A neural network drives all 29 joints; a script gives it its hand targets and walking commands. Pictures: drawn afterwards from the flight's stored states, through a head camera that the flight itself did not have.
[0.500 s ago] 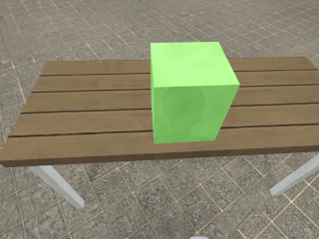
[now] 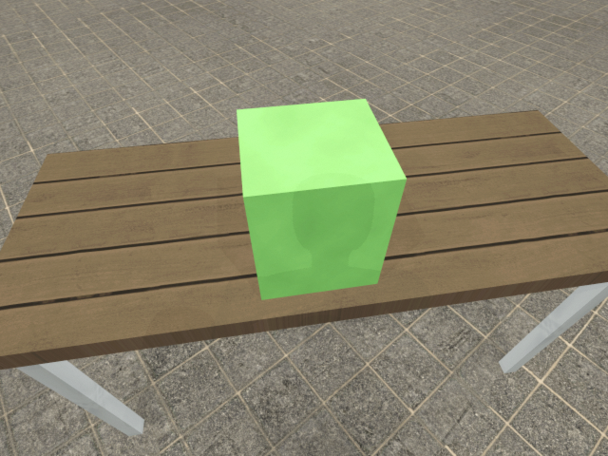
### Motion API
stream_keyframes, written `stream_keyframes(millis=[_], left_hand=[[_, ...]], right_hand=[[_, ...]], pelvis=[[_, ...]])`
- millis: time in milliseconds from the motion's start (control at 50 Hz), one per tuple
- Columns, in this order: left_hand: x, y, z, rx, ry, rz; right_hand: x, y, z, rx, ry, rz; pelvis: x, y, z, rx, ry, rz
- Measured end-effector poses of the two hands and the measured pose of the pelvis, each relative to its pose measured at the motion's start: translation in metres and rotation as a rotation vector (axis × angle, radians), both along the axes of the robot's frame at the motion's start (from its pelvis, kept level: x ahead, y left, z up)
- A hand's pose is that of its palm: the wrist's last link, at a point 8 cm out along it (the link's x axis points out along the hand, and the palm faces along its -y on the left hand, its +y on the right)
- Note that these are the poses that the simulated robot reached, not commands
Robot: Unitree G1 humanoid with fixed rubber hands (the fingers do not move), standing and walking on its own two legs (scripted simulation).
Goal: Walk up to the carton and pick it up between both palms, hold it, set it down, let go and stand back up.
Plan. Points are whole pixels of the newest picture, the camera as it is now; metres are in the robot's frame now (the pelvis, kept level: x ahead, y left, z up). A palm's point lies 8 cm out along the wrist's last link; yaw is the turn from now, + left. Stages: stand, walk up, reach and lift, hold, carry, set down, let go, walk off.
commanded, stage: walk up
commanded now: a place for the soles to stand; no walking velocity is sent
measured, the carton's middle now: (311, 202) +0.50 +0.01 +0.03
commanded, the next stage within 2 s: none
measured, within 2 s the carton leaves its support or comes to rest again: neither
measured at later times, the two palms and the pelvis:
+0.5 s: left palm out of the picture +0.09 +0.25 -0.11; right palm out of the picture +0.05 -0.28 -0.11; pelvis +0.01 -0.01 +0.00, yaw -3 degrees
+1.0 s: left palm out of the picture +0.12 +0.14 -0.13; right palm out of the picture -0.02 -0.38 -0.13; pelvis +0.03 -0.11 -0.01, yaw -2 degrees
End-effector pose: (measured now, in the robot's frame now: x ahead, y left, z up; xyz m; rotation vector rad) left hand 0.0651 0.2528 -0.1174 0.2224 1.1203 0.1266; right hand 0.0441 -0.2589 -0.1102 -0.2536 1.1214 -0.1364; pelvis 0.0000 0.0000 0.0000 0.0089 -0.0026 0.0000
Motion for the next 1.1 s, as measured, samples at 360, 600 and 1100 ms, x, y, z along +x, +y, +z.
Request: stream_keyframes(millis=[360, 600, 1100], left_hand=[[0.016, 0.001, 0.004, 0.037, 0.003, -0.038], [0.026, -0.001, 0.003, 0.034, -0.009, -0.077], [0.023, -0.118, -0.003, 0.022, 0.054, 0.013]], right_hand=[[0.021, -0.019, 0.001, -0.022, -0.032, -0.018], [-0.003, -0.020, -0.001, -0.030, 0.009, -0.055], [0.003, -0.128, -0.006, -0.033, 0.102, -0.058]], pelvis=[[0.009, -0.008, -0.002, 0.001, 0.002, -0.041], [0.006, -0.006, -0.003, 0.000, -0.001, -0.062], [0.037, -0.119, -0.001, -0.001, -0.038, -0.015]])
